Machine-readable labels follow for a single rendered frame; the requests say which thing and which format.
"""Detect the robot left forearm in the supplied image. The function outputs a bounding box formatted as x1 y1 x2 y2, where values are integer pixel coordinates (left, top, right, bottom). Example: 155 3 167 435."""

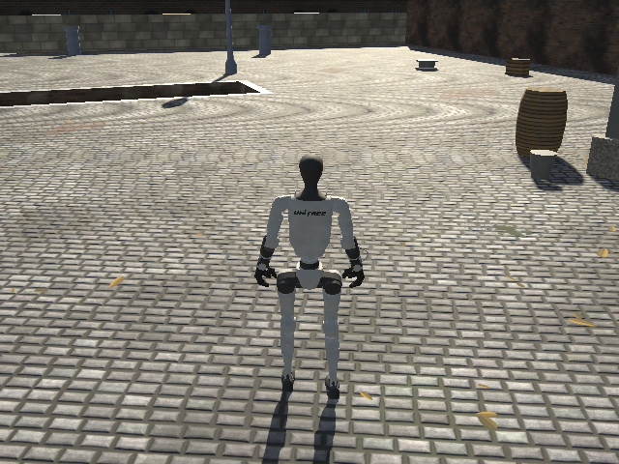
256 234 275 271

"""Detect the right robot thigh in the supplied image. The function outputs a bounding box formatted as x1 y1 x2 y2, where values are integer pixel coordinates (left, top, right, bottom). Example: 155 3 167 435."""
322 270 342 337

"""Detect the right robot hand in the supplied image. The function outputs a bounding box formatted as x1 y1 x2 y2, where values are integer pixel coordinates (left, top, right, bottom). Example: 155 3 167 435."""
342 268 365 288

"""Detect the left robot thigh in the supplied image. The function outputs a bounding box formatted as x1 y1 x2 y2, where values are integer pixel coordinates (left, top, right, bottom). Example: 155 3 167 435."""
277 269 296 334

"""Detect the left robot hand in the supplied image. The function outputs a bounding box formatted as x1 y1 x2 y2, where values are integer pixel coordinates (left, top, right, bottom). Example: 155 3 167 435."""
254 266 277 287

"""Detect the robot thigh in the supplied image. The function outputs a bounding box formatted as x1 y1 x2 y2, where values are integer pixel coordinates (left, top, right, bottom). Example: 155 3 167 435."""
322 270 342 337
277 269 296 334

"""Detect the left robot upper arm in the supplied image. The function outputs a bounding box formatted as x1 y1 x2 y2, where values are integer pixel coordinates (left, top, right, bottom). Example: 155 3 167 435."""
264 195 290 248

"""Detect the right robot upper arm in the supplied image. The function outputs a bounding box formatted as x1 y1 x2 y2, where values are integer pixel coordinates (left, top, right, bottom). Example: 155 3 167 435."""
331 196 355 249

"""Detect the robot right forearm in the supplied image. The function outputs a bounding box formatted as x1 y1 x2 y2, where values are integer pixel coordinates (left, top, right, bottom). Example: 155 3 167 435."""
345 235 363 272

